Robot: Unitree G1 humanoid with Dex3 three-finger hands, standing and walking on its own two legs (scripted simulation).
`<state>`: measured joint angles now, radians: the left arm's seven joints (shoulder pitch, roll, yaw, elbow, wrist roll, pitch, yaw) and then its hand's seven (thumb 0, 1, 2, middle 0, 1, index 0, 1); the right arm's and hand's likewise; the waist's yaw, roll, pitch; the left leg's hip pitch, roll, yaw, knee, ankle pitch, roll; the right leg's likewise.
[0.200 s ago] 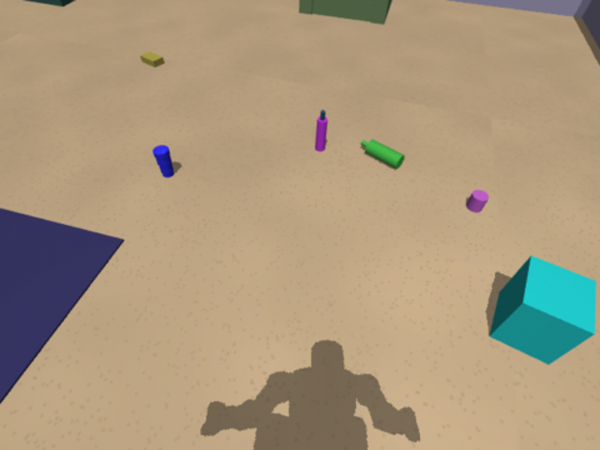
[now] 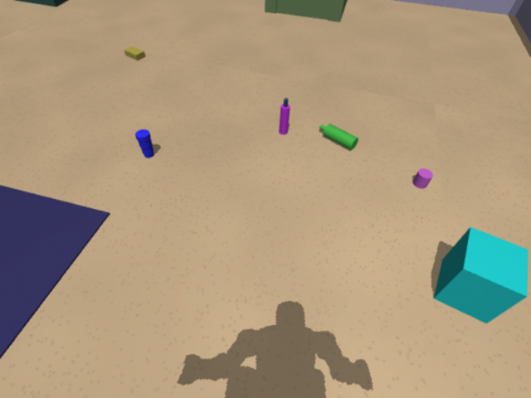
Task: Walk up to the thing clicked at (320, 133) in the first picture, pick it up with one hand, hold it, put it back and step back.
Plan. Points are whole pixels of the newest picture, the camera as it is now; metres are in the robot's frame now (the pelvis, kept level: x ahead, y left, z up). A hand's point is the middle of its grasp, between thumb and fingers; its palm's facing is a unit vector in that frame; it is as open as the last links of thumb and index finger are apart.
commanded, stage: stand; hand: left
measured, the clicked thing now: (284, 116) +1.68 -0.10 -0.66
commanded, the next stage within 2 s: walk up in 0.92 s
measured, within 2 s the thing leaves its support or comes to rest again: neither
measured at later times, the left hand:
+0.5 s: hand out of the picture +0.08 +0.25 -0.16, palm faces -0.03 -0.94 -0.34, open 7.3 cm
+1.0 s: hand out of the picture +0.08 +0.25 -0.15, palm faces -0.05 -0.94 -0.33, open 7.4 cm
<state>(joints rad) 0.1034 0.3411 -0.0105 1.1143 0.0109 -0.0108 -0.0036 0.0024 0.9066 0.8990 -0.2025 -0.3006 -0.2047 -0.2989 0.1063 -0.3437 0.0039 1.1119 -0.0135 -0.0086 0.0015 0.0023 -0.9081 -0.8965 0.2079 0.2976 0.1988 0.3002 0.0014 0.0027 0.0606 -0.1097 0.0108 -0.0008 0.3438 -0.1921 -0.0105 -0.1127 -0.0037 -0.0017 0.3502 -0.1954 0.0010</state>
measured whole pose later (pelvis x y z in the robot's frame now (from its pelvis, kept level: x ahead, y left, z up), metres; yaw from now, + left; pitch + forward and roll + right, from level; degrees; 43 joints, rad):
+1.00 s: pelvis +0.01 -0.01 +0.00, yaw -2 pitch -2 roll +1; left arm 0.17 0.37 0.04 1.07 0.04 0.00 -0.05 0.00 0.91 0.90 -0.20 -0.30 -0.21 -0.30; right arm 0.16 -0.35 -0.04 1.06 -0.04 -0.04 0.04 0.00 -0.91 -0.90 0.21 0.30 0.20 0.30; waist 0.01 -0.01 0.02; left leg -0.13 0.01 0.03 0.41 -0.34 0.03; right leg -0.20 0.00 0.02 0.54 -0.40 -0.03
